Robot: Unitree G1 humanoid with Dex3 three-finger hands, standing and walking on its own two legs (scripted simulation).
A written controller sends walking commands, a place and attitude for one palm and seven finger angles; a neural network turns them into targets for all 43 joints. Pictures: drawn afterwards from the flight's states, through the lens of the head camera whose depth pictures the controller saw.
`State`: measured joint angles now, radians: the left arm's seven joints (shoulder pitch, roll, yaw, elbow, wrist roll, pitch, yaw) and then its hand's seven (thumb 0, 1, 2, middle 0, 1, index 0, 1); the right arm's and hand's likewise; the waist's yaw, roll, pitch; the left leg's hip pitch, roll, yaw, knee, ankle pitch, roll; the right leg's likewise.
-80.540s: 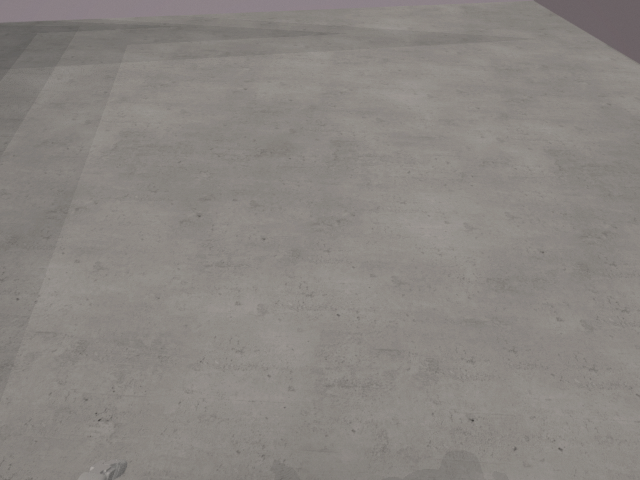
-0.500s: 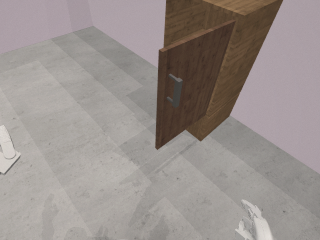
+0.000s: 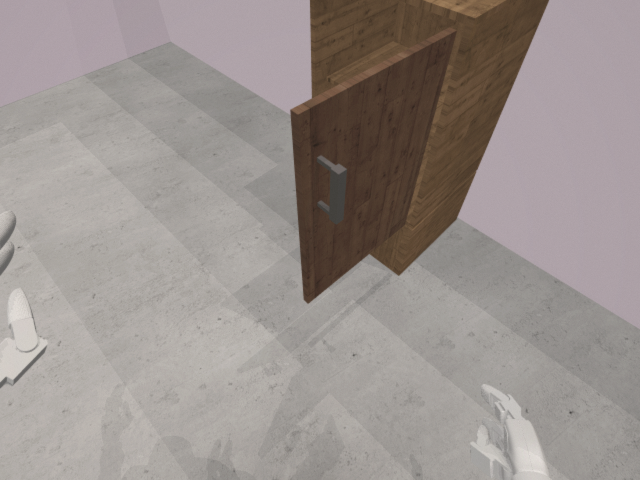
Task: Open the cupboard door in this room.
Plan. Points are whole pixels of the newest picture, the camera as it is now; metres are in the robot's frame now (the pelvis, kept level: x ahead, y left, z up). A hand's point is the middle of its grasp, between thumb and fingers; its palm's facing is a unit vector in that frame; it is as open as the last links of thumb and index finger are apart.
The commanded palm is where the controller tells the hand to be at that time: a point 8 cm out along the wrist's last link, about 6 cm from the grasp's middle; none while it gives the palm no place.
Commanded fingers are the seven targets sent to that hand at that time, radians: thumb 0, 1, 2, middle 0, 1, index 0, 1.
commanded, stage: stop stepping back and stand still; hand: left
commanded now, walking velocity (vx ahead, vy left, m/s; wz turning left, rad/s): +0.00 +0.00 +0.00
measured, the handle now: (329, 190) +0.60 +0.01 -0.04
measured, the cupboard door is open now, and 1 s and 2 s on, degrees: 88 88 88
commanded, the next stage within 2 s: let the arm hang, fingers relaxed in 0.02 s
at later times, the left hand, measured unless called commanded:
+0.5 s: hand out of the picture -0.03 +0.20 -0.18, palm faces +0.07 -0.98 -0.18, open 6.9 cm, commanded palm none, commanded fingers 0.00 0.90 0.90 -0.20 -0.30 -0.20 -0.30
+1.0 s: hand out of the picture -0.05 +0.19 -0.17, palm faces +0.06 -0.99 -0.16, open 7.3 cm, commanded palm none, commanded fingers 0.00 0.90 0.90 -0.20 -0.30 -0.20 -0.30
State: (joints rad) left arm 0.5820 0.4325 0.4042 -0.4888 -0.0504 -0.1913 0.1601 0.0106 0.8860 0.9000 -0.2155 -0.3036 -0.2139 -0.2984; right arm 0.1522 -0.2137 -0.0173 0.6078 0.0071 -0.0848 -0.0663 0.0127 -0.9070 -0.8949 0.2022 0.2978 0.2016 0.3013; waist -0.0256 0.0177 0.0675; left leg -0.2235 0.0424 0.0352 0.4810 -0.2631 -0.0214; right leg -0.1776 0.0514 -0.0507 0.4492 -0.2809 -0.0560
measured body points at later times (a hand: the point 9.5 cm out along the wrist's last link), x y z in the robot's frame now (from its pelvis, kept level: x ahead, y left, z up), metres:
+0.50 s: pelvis -0.03 +0.02 +0.00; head -0.01 +0.04 +0.45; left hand -0.03 +0.25 -0.16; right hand -0.02 -0.21 -0.15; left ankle -0.01 +0.13 -0.74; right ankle -0.03 -0.08 -0.74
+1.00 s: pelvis -0.04 +0.04 +0.00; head -0.03 +0.04 +0.45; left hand -0.05 +0.25 -0.16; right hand -0.05 -0.16 -0.16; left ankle -0.01 +0.13 -0.74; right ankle -0.03 -0.08 -0.74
